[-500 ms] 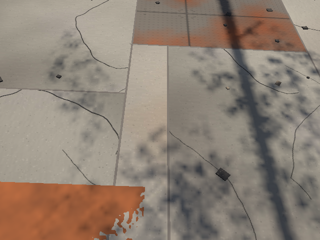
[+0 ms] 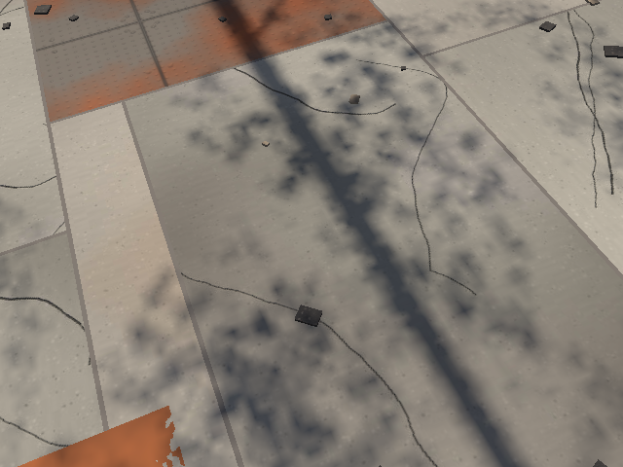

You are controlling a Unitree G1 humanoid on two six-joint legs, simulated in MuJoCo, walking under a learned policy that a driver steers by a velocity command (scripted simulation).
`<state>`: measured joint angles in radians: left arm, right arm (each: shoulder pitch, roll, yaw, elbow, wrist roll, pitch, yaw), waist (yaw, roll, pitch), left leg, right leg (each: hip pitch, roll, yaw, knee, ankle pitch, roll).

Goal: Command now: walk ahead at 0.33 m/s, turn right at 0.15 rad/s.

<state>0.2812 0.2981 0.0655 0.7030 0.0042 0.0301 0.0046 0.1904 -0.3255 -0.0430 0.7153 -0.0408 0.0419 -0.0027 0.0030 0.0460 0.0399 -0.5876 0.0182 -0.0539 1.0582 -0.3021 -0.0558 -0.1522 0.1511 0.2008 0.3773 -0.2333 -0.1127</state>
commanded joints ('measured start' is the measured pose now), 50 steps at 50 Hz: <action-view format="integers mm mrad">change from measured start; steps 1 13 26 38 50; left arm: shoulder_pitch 121 191 -42 -236 79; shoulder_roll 104 80 112 -16 4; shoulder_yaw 19 -3 -44 -88 -46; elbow -11 94 -44 -89 121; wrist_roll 20 25 40 31 7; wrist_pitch -41 -149 -196 -127 -128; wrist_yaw -5 2 -9 -58 5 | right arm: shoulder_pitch -81 -214 260 317 203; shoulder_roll -74 -50 -175 -97 3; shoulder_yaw -17 -14 -69 -19 18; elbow -54 -87 37 138 100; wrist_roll -8 1 32 65 0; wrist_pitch -19 -66 -69 -183 -70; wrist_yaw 18 65 9 10 3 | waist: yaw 78 92 -88 -53 -5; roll -186 -103 -128 -28 -16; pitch -14 143 -101 46 -143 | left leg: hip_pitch -199 -407 707 462 128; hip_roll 36 -13 204 0 -36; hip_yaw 30 11 -619 -31 -52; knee -73 -96 -814 -906 213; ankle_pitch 99 184 -106 1014 -125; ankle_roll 13 109 450 160 60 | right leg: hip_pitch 181 262 -708 -291 -26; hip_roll -275 -342 -201 -152 -426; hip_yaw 260 -35 -77 -343 10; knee -220 -355 1137 190 -50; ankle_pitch -205 13 -25 563 897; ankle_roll -95 -24 98 29 -168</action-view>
